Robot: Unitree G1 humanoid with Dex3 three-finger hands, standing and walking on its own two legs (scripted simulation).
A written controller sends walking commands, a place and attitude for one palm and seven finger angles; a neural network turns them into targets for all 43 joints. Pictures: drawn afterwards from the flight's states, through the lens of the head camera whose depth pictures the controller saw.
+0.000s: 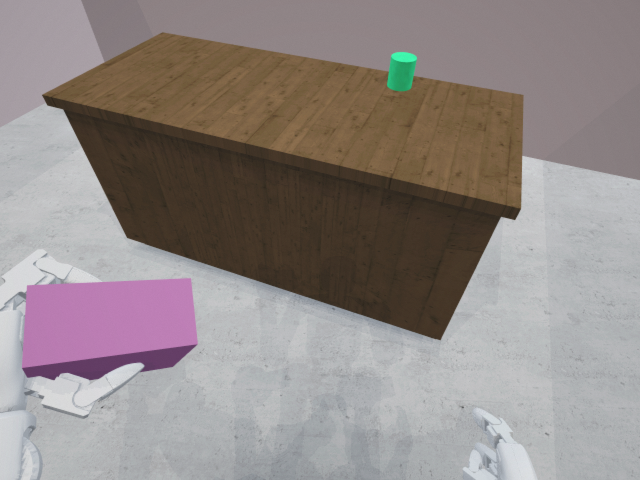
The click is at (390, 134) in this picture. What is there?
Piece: table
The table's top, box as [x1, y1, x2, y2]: [42, 32, 523, 219]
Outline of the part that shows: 42,95 47,105 512,219 515,219 520,209 523,95 416,76 413,76 412,85 409,90 395,91 388,88 386,85 388,74 387,71 162,32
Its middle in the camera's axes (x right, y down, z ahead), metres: -0.10 -0.42 +1.16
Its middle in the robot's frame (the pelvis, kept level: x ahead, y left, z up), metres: +1.14 +0.16 -0.08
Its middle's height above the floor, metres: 0.70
